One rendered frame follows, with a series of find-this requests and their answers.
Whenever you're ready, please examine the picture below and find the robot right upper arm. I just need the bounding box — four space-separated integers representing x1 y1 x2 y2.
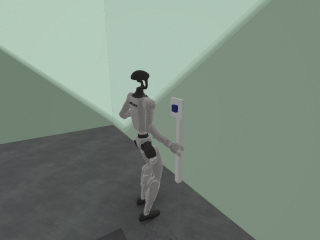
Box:
143 98 156 133

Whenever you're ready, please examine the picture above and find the button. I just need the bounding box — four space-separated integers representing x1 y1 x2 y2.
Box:
171 104 178 113

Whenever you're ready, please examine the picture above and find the panel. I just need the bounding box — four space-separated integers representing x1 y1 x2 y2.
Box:
170 97 185 183

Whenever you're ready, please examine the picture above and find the right robot hand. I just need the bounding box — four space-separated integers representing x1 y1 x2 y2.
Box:
169 142 184 157

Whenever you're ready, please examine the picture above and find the robot right thigh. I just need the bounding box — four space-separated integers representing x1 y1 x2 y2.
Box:
144 143 163 187

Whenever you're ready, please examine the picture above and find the robot left upper arm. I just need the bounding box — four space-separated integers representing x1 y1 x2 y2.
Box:
119 92 134 119

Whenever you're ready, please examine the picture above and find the humanoid robot torso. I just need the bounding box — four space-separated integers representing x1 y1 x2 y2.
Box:
129 94 152 151

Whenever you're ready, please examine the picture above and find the robot right forearm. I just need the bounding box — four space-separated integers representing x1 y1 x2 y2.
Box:
149 125 173 148

